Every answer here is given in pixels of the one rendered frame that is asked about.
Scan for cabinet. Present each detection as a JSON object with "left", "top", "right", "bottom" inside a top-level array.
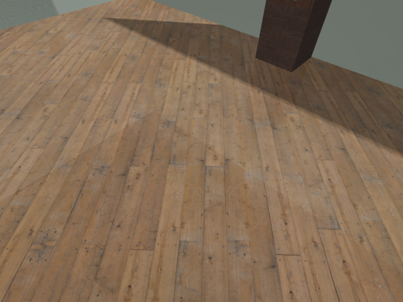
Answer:
[{"left": 255, "top": 0, "right": 332, "bottom": 72}]

